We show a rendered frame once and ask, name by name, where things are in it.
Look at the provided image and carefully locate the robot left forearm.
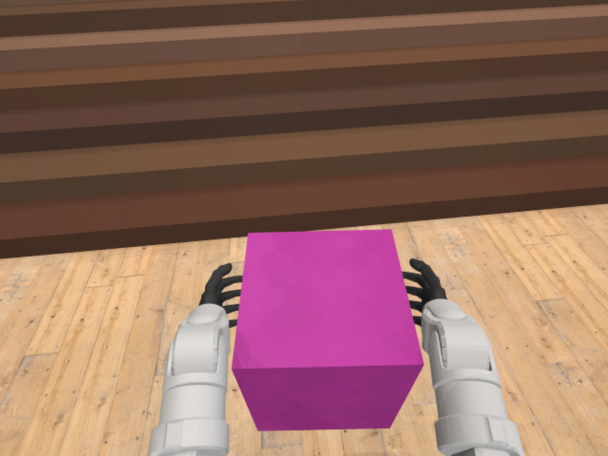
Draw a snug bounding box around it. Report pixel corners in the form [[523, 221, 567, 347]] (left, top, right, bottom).
[[147, 304, 231, 456]]

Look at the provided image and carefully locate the robot right forearm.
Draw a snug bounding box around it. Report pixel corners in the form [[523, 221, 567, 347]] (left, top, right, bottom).
[[421, 299, 525, 456]]

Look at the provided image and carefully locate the robot left hand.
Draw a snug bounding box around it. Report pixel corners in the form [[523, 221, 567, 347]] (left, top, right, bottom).
[[199, 263, 243, 328]]

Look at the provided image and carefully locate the robot right hand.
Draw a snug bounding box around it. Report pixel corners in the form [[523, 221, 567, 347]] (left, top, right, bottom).
[[402, 258, 447, 326]]

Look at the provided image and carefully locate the carton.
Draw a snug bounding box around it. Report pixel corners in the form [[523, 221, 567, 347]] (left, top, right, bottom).
[[232, 229, 424, 431]]

